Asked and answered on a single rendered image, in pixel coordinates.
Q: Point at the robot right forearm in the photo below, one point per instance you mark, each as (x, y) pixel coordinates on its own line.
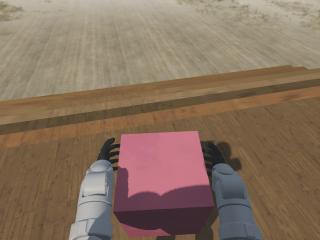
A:
(233, 205)

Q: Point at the robot left forearm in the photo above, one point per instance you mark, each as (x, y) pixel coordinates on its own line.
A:
(93, 217)

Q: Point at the robot right hand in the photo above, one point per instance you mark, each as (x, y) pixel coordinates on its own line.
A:
(215, 159)

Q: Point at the robot left hand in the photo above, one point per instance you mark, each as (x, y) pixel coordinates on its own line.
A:
(105, 153)

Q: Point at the carton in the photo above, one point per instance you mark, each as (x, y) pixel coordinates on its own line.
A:
(162, 186)

